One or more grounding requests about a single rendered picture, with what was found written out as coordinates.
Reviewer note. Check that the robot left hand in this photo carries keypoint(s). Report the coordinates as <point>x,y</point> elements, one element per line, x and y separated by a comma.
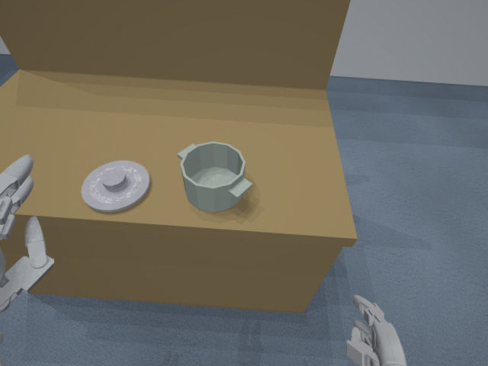
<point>23,276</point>

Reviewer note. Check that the knob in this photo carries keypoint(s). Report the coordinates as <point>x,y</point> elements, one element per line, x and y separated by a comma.
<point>113,178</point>

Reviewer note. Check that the table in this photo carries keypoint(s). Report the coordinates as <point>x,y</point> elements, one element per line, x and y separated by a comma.
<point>101,81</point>

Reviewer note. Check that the robot right hand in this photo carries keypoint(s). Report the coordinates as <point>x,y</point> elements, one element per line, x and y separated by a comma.
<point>381,345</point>

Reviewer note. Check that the lid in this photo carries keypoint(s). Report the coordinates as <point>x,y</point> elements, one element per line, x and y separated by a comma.
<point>98,197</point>

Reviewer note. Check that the pot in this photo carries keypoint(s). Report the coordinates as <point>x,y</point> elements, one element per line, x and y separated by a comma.
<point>214,175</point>

